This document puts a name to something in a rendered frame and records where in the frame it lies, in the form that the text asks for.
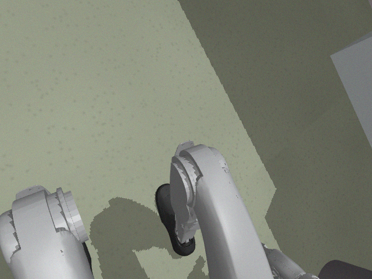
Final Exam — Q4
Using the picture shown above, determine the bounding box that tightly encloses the right robot foot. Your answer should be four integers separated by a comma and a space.
155, 184, 195, 256

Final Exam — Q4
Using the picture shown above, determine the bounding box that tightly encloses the left robot foot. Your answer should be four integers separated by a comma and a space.
82, 242, 93, 275

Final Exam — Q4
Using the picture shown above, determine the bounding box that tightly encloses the right robot hand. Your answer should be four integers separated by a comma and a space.
262, 243, 306, 279

